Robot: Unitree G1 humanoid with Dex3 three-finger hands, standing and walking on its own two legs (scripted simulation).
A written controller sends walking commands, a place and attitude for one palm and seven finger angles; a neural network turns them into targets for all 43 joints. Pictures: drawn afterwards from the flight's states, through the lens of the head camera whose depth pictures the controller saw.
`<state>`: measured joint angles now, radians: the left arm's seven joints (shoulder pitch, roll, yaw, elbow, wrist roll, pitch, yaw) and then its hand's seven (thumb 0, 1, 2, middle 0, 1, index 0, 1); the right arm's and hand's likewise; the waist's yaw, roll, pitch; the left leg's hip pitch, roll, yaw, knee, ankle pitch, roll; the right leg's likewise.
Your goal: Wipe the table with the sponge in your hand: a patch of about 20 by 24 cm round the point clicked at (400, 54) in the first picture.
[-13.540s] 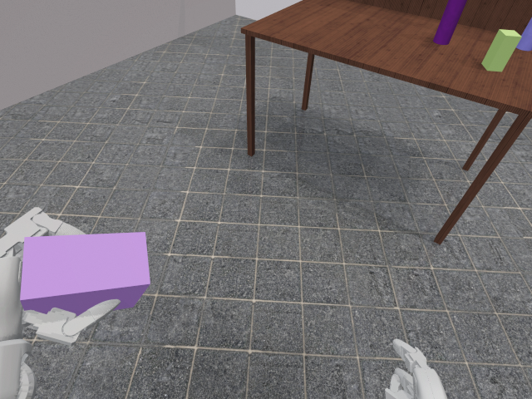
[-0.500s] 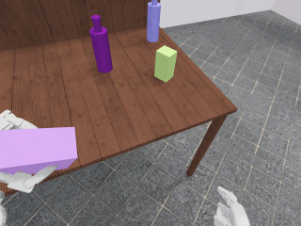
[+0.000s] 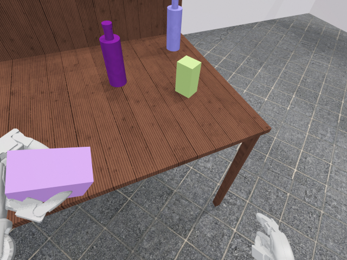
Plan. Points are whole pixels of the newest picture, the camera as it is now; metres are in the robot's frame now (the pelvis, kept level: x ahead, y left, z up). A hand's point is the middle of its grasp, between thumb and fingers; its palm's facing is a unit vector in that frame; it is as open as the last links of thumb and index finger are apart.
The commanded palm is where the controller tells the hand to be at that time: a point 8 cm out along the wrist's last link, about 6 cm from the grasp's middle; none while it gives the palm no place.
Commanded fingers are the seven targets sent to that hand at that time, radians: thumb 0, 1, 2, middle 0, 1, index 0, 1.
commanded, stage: look again from close up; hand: left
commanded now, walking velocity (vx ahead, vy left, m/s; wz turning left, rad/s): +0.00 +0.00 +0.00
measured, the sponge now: (63, 175) +0.23 +0.22 +0.13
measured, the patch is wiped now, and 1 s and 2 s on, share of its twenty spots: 0.00 0.00 0.00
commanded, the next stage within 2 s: shuffle to correct the standing spot in 0.16 s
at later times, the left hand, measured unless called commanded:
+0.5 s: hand (37, 179) +0.21 +0.25 +0.15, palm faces +0.41 -0.84 -0.37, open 9.9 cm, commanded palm +0.16 +0.28 +0.17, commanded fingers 0.00 0.10 1.30 -1.20 -1.60 -1.20 -1.60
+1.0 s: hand (83, 148) +0.28 +0.19 +0.15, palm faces +0.35 -0.83 -0.44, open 9.9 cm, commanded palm +0.20 +0.24 +0.17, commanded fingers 0.00 0.10 1.30 -1.20 -1.60 -1.20 -1.60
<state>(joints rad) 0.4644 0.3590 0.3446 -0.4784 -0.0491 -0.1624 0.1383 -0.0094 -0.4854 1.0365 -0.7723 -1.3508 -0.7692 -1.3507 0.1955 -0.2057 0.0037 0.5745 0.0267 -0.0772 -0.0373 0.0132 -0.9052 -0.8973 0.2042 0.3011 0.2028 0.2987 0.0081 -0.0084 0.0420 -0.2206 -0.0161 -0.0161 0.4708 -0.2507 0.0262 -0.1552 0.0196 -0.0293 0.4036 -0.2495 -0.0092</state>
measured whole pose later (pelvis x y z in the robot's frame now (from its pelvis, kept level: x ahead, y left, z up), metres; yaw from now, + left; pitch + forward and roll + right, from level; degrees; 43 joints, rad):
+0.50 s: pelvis +0.00 -0.01 +0.00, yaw +1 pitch +0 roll -1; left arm 0.46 0.36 0.34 -0.45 -0.05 -0.14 0.14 -0.01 -0.49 1.04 -0.77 -1.35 -0.77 -1.35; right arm 0.22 -0.18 0.02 0.58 0.02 -0.07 -0.04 0.01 -0.90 -0.90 0.21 0.30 0.20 0.30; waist 0.01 -0.01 0.01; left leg -0.24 -0.02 -0.03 0.50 -0.27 0.02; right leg -0.18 0.02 -0.04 0.45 -0.28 -0.02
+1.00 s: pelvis +0.05 -0.05 -0.01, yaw +2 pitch +1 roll -2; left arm 0.48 0.42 0.38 -0.54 -0.07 -0.13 0.13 -0.01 -0.49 1.04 -0.77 -1.35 -0.77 -1.35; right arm 0.21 -0.18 0.01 0.56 0.03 -0.02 -0.02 0.01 -0.91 -0.90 0.20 0.30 0.20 0.30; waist -0.04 0.01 0.06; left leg -0.30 0.07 -0.02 0.77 -0.37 -0.01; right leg -0.20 0.07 -0.11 0.54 -0.35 -0.08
